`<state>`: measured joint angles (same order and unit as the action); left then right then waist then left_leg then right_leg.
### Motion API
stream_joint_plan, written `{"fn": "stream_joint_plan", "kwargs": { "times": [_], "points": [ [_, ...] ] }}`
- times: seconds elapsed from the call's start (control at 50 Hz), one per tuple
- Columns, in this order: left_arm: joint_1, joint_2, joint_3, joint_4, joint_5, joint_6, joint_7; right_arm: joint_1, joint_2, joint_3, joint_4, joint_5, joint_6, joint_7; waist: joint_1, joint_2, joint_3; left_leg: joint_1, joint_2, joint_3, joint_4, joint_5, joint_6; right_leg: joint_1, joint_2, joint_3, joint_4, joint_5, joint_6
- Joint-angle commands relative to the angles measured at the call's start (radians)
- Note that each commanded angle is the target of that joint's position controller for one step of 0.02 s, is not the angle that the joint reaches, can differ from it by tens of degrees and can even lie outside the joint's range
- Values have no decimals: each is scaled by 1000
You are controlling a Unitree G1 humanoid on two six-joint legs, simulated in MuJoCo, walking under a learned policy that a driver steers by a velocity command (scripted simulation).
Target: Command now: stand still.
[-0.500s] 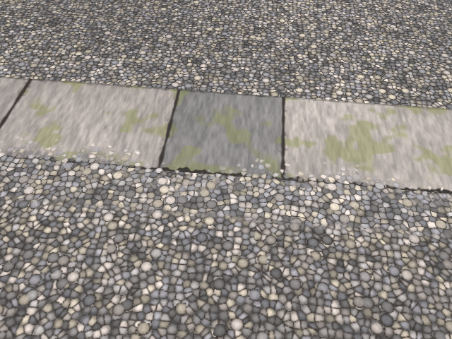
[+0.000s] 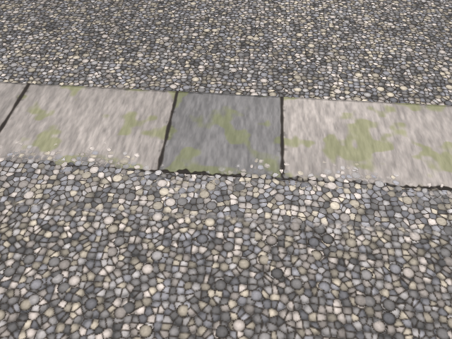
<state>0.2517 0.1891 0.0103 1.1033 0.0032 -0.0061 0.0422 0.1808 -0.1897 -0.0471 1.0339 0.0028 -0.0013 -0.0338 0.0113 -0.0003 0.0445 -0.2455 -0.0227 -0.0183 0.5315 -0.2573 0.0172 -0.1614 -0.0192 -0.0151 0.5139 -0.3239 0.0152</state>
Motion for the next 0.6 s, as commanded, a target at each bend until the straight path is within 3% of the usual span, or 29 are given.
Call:
{"fn": "stream_joint_plan", "kwargs": {
  "times": [0.02, 0.26, 0.28, 0.32, 0.34, 0.38, 0.42, 0.44, 0.46, 0.48, 0.52, 0.54, 0.56, 0.58, 0.6],
  "points": [
    [62, 86, 14, -9, 0, -7, 3, 16, -93, -15, -17, 0, -5, -4, -3, 7, 3, 48, 40, -38, -92, 162, 34, -83, -7, 6, -98, 107, -16],
    [113, 61, 11, 7, -1, -13, 4, 40, -77, -3, 28, 0, -3, -7, -7, -1, 20, 34, 35, -32, -107, 101, 27, -102, -5, 9, -117, 68, -22],
    [137, 52, 10, 19, -2, -12, 5, 59, -70, -1, 40, -1, -2, -8, -7, -1, -4, 41, 24, -21, -110, -15, 29, -93, 5, -1, -119, -27, -27],
    [141, 84, 22, 10, -13, -10, 11, 74, -95, -11, 45, 11, -1, -11, -7, -15, 43, -37, -4, -2, -82, -351, 49, -136, 7, 15, -110, -307, -67],
    [145, 89, 25, 0, -17, -14, 12, 66, -95, -12, 38, 13, -8, -10, -2, -17, 82, -88, 4, -12, -76, -436, 61, -167, -13, 46, -124, -407, -90],
    [184, 104, 32, -6, -27, -36, 8, 43, -69, -8, 20, 19, -38, -2, 16, -50, 117, -162, 16, -16, -22, -390, 66, -150, -85, 155, -168, -457, -139],
    [244, 157, 54, 4, -31, -54, 0, -1, -30, 0, -4, 23, -69, 14, 37, -160, 105, -248, -9, 63, 155, -202, 49, -52, -230, 365, -289, -500, -215],
    [227, 175, 61, -5, -32, -59, -4, -11, -27, 2, -13, 25, -80, 21, 29, -187, 122, -254, 16, 57, 227, -145, 60, -74, -303, 458, -336, -485, -251],
    [197, 166, 60, -21, -29, -62, -7, -1, -36, -1, -13, 27, -87, 26, 10, -165, 128, -239, 33, 48, 241, -160, 76, -101, -314, 463, -346, -451, -251],
    [159, 162, 59, -38, -32, -64, -11, 30, -31, 0, -6, 32, -92, 29, -18, -162, 133, -187, 35, 57, 178, -191, 92, -132, -295, 418, -331, -422, -230],
    [76, 152, 56, -74, -44, -61, -20, 173, -41, -11, 51, 35, -97, 27, -92, -128, 122, 100, -4, 89, -45, -117, 97, -267, -179, 247, -225, -295, -156],
    [41, 139, 52, -94, -42, -66, -22, 276, -83, -28, 86, 28, -96, 25, -126, -49, 89, 234, 37, 2, -91, -74, 101, -341, -109, 151, -63, -126, -117],
    [18, 81, 38, -124, -39, -81, -23, 432, -185, -58, 116, 28, -98, 23, -171, 209, 26, 405, 225, -329, -250, -183, 188, -509, 14, -27, 308, -2, -54],
    [-2, 54, 30, -157, -42, -102, -22, 509, -227, -60, 119, 14, -112, 38, -180, 329, -15, 456, 407, -702, -377, -208, 304, -666, 70, 12, 585, -195, -52],
    [-8, 92, 40, -161, -54, -114, -29, 405, -144, -30, 94, 3, -125, 38, -114, 158, 38, 416, 421, -667, -355, -198, 294, -744, -3, 94, 747, -167, -81]
  ]
}}
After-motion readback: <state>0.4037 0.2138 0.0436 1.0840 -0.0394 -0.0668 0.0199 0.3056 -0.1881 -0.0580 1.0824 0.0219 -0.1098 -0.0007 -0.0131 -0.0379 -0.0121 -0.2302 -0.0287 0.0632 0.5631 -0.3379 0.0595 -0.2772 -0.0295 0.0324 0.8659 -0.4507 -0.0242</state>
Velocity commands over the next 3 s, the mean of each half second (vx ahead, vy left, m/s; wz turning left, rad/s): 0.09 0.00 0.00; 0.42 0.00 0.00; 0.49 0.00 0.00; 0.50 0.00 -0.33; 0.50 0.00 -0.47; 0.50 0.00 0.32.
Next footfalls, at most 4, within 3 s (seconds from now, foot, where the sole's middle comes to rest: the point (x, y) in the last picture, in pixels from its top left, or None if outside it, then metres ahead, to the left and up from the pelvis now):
1.00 right None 0.45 -0.12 -0.77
1.56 left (202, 259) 0.77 0.12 -0.77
2.12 right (281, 196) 1.03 -0.16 -0.77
2.66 left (263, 127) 1.40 -0.11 -0.77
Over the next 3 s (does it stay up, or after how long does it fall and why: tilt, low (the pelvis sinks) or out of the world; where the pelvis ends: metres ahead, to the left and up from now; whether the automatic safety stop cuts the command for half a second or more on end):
stays up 1.38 -0.18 0.01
